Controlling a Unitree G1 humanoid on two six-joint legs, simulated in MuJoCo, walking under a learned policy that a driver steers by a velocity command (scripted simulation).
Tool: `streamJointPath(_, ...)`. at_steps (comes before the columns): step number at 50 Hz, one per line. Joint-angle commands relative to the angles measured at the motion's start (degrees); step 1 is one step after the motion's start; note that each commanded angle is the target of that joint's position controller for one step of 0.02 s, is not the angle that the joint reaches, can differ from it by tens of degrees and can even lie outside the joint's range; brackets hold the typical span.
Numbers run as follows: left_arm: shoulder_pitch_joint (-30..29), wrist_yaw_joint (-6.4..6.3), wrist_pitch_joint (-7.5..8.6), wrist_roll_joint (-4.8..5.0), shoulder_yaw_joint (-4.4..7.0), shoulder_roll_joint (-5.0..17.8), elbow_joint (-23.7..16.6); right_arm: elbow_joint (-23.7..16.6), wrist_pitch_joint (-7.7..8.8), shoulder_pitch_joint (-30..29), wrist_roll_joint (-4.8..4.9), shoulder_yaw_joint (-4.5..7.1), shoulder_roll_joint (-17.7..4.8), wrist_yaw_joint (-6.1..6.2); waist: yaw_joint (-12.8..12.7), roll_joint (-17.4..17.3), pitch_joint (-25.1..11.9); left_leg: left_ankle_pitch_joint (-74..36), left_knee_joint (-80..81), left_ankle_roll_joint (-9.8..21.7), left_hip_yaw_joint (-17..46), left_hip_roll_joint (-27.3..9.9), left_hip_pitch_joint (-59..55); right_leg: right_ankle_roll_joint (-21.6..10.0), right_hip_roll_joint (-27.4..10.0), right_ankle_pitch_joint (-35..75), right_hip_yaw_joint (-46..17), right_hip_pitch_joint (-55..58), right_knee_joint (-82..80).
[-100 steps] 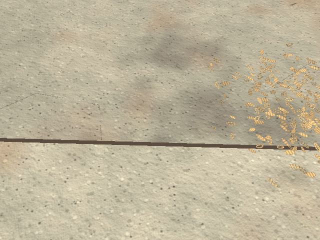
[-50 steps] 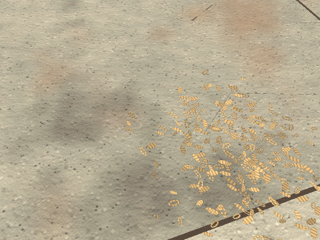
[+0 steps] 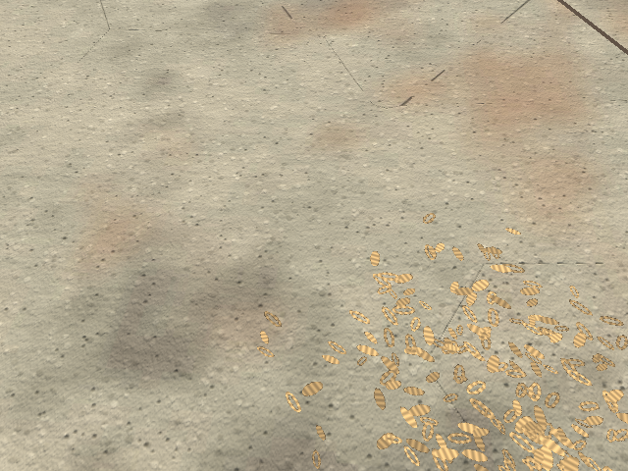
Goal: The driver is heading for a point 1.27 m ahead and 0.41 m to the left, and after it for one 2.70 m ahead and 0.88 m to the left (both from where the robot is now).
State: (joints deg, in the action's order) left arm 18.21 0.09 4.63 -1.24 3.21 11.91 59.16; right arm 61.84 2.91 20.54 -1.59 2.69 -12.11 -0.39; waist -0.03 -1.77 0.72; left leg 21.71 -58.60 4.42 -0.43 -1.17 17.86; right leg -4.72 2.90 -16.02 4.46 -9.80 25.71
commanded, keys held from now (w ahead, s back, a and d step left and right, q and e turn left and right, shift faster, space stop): w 0.76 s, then w+q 0.24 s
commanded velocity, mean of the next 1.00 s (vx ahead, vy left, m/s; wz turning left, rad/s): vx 0.48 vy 0.00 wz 0.05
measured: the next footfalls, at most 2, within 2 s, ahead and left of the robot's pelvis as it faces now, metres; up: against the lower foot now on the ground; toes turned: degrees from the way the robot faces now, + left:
left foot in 0.36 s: +0.36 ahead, +0.09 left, +0.00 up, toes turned +4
right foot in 0.92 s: +0.67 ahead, -0.09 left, +0.00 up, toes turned -2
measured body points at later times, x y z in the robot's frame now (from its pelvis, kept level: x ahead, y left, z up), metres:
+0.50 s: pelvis +0.26 +0.04 +0.00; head +0.29 +0.04 +0.44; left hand +0.27 +0.28 -0.16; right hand +0.33 -0.22 -0.14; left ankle +0.32 +0.09 -0.74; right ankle +0.17 -0.09 -0.65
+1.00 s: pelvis +0.55 -0.01 -0.01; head +0.58 -0.02 +0.44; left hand +0.70 +0.23 -0.12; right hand +0.50 -0.25 -0.16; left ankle +0.38 +0.09 -0.66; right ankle +0.63 -0.09 -0.74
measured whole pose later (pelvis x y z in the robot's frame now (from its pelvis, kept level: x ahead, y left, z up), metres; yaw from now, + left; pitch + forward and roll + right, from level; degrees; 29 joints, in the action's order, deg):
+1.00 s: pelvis +0.55 -0.01 -0.01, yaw +4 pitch +1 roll +0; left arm 3.5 0.3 4.9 -2.3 2.6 11.2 50.5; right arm 60.0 3.9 24.0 0.1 2.7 -11.1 0.5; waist 3.2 -1.0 3.9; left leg 23.7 -59.2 5.1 0.2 1.3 12.1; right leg -4.2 -0.3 -9.4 6.8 -22.4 31.2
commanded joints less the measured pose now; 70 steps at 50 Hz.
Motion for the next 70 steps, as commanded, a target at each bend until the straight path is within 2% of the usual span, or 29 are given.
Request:
streamJointPath(1,4.64,-0.48,0.70,0.20,0.00,4.18,-0.22,-4.55,0.80,-4.13,-0.50,0.53,-2.47,-1.09,-0.05,4.29,5.14,-6.08,-3.47,-0.03,1.37,-4.17,19.26,-6.19,-15.92,4.84,-19.64,8.92,-17.79)
streamJointPath(4,8.90,-0.95,1.44,0.54,-0.49,4.42,1.71,-5.98,-0.33,-7.37,-0.47,0.77,-2.56,-1.49,0.22,5.11,4.78,-8.99,-0.54,-1.76,-1.24,-3.54,21.45,-6.46,-14.78,20.25,-13.90,10.82,-17.34)
streamJointPath(7,10.03,-0.96,1.47,0.44,-0.93,4.38,2.18,-9.38,-0.64,-15.66,-0.19,0.24,-1.73,-1.62,-0.71,5.39,6.38,-13.16,8.09,-2.87,-3.46,-2.82,22.07,-6.57,-13.20,26.31,-9.86,9.21,-17.92)
streamJointPath(12,11.42,-1.12,1.64,0.44,-1.01,5.19,3.09,-13.11,-0.59,-23.51,0.58,-0.36,-1.68,-1.44,-1.85,6.74,7.46,-19.21,22.92,-0.90,-6.20,-0.30,14.00,-6.04,-13.64,33.04,-7.05,8.94,-18.36)
streamJointPath(15,9.36,-1.38,1.69,0.22,-0.65,6.53,3.12,-12.57,-0.05,-18.98,0.50,0.61,-3.72,-0.63,1.28,6.39,4.51,-15.87,25.41,2.33,-6.46,2.17,7.07,-4.81,-14.94,50.75,-5.35,13.65,-10.63)
streamJointPath(17,7.74,-1.43,1.10,0.04,-0.31,7.41,2.90,-7.73,0.75,-4.23,0.26,2.08,-5.79,0.23,7.44,5.18,-3.10,-14.94,29.90,4.48,-7.06,4.83,-8.21,-3.18,-13.08,55.91,-3.28,12.88,7.51)
streamJointPath(18,8.10,-1.16,0.98,0.33,-0.69,6.32,2.09,-5.39,1.14,4.68,-0.90,3.24,-8.96,0.81,10.28,2.32,-8.18,-9.70,31.39,6.57,0.80,-2.40,-21.53,-2.44,-10.69,41.31,-2.13,3.04,22.28)
streamJointPath(19,14.76,-0.35,0.77,2.09,-1.87,-0.59,0.82,-5.29,1.17,9.25,-2.18,4.65,-14.93,0.82,6.99,-9.73,-15.84,-0.77,35.74,14.40,29.59,-20.57,-37.03,-0.01,-0.95,1.07,0.19,-16.52,46.50)
streamJointPath(20,12.54,-0.13,0.62,1.01,-0.55,3.98,1.12,-5.51,0.40,4.86,0.20,4.40,-13.25,0.05,6.40,-5.33,-15.66,7.25,45.34,15.84,42.71,-21.55,-33.43,-1.05,1.06,-11.68,-7.35,-23.55,53.62)
streamJointPath(21,6.27,-0.03,0.51,0.51,0.04,5.44,-1.03,-6.88,0.35,-2.99,1.07,3.50,-10.26,0.00,3.34,-2.63,-5.04,12.08,46.66,13.56,32.87,-19.79,-24.03,-1.64,-3.32,-6.15,-7.72,-27.37,53.27)
streamJointPath(22,2.91,0.26,0.83,0.26,0.00,5.13,-2.00,-7.65,0.80,-6.91,1.15,2.43,-6.36,-0.27,2.29,0.53,-0.41,6.67,48.98,11.78,26.17,-17.51,-15.72,-1.70,-5.49,-1.78,-7.53,-25.84,49.47)
streamJointPath(25,4.82,0.84,-0.96,-1.05,-0.31,1.50,-1.15,-5.58,2.24,-5.98,0.78,0.88,-2.37,0.22,-2.04,0.01,2.03,-8.72,51.04,7.78,12.99,-11.62,-5.03,-0.13,-8.39,0.78,-7.05,-17.29,41.43)
streamJointPath(29,-2.19,1.31,-2.41,-1.09,-0.20,1.98,-4.14,-3.94,3.15,-0.57,0.79,1.18,-5.24,0.36,-1.73,-0.27,4.03,-13.87,53.57,8.40,8.07,-10.11,-5.91,2.08,-9.95,6.30,-4.78,-23.43,34.62)
streamJointPath(36,-17.42,1.71,-2.15,-0.09,-0.85,1.47,-9.53,-2.46,3.10,7.27,0.95,0.51,-4.80,0.52,2.58,-1.03,5.42,-26.25,52.96,6.60,3.11,-8.33,-14.94,3.68,-8.39,17.14,-1.05,-27.46,14.96)
streamJointPath(41,-23.30,1.57,-1.32,-0.09,-0.72,2.57,-12.61,-1.00,2.57,10.81,0.16,0.51,-5.42,1.32,3.90,-1.75,5.99,-38.37,47.42,7.46,4.81,-11.09,-24.39,2.00,-6.21,12.68,-0.68,-27.93,8.35)
streamJointPath(43,-20.21,1.32,-0.53,0.13,-0.35,3.53,-12.45,-1.52,2.36,8.43,-0.12,0.84,-6.67,1.61,1.49,-2.42,4.60,-47.76,42.61,6.57,5.06,-11.38,-25.00,0.69,-4.37,8.14,-0.62,-21.90,5.29)
streamJointPath(45,-5.96,0.32,0.53,-0.21,0.90,5.87,-8.17,-2.16,2.26,5.66,0.31,1.07,-7.56,1.30,-4.85,-1.38,-2.78,-54.73,27.69,4.53,3.26,-8.44,-20.71,-1.39,-1.56,9.25,0.45,-2.44,-0.43)
streamJointPath(46,4.19,-0.52,1.21,-1.73,2.13,9.71,-6.09,-3.66,2.46,4.82,1.14,0.60,-6.03,1.01,-8.48,1.64,-9.88,-40.45,13.55,3.46,1.91,-5.63,-9.66,-3.72,-10.06,7.18,-7.86,13.83,-0.80)
streamJointPath(47,9.09,-0.70,1.00,-3.08,3.78,16.25,-6.01,-5.30,2.29,11.38,3.80,-0.78,0.96,0.69,-6.30,14.28,-19.11,-3.11,-7.50,0.54,-3.05,3.54,11.05,-9.90,-28.36,2.91,-33.08,31.71,-3.82)
streamJointPath(48,5.89,-0.28,-0.03,-1.38,3.46,13.70,-6.76,-4.52,1.80,10.22,2.45,0.94,-5.08,1.16,-5.79,9.42,-19.10,6.99,-14.53,1.53,2.81,3.40,15.55,-10.71,-29.12,0.73,-40.81,27.33,-8.72)
streamJointPath(49,-0.51,-0.16,-0.17,-0.67,2.25,9.40,-7.68,-5.59,1.46,5.33,1.79,1.55,-5.77,1.11,-3.22,5.75,-9.63,1.97,-15.24,1.84,3.91,0.03,17.62,-8.68,-26.61,-1.69,-31.32,18.69,-9.91)
streamJointPath(50,-4.18,0.00,0.21,-0.45,1.38,5.93,-8.14,-6.27,1.46,2.47,1.46,1.32,-4.15,0.78,-2.25,3.93,-3.75,-2.08,-12.74,1.67,3.66,-2.11,17.01,-6.91,-23.99,1.25,-23.81,10.71,-12.62)
streamJointPath(53,-4.22,-0.67,1.29,-0.01,0.45,2.84,-6.63,-6.52,-0.72,2.45,-0.15,1.64,-1.79,-0.50,1.11,6.38,0.47,-5.85,-8.83,0.65,2.84,-4.27,12.73,-3.00,-18.96,9.23,-10.91,1.31,-15.85)
streamJointPath(55,-1.82,-0.73,2.27,0.47,0.66,3.66,-5.71,-7.86,-1.78,0.39,-0.22,1.67,-0.93,-1.12,1.79,5.99,0.99,-8.42,-8.21,0.15,2.03,-4.64,15.03,-3.08,-18.60,14.43,-6.77,1.34,-16.75)
streamJointPath(58,0.43,-0.77,2.73,0.24,0.82,4.38,-5.06,-10.56,-2.46,-5.76,-0.27,1.57,-1.13,-1.80,1.53,5.78,2.62,-14.71,-4.41,-0.60,0.93,-5.45,20.31,-3.10,-17.74,17.98,-1.32,2.30,-17.78)
streamJointPath(62,2.25,-0.92,2.75,0.19,0.66,4.83,-4.54,-14.24,-2.16,-14.79,-0.09,0.73,-0.81,-2.76,0.14,5.68,4.71,-22.30,10.60,-0.94,-2.46,-4.33,19.14,-2.65,-16.07,22.87,4.97,3.23,-17.77)
streamJointPath(65,5.29,-1.37,2.44,0.17,1.06,6.68,-3.76,-16.63,-2.10,-20.14,-0.32,0.30,-1.15,-3.26,-1.39,5.54,5.39,-22.02,18.11,0.45,-5.78,-3.30,17.56,-2.54,-17.84,26.95,7.31,8.06,-17.18)
streamJointPath(67,6.74,-1.73,1.74,0.04,1.25,7.33,-3.21,-17.63,-2.01,-21.46,-0.57,0.47,-1.94,-3.38,-1.48,5.66,5.33,-18.50,20.77,1.98,-7.03,-2.16,17.00,-2.27,-18.87,33.44,8.84,12.70,-14.43)
streamJointPath(70,6.27,-2.17,0.41,-0.23,1.88,9.65,-3.36,-16.99,-2.06,-16.87,-0.79,1.35,-3.77,-2.79,1.13,7.72,1.60,-9.42,22.41,5.30,-9.85,2.99,9.47,-1.54,-19.36,56.72,11.37,17.04,-2.46)
Velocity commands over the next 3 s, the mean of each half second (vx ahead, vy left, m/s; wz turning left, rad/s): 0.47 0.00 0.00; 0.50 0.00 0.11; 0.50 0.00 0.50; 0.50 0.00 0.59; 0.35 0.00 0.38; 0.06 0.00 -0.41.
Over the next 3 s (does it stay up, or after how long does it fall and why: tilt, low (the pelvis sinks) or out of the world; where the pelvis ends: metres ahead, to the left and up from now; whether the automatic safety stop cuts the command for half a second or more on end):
stays up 1.24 0.30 0.00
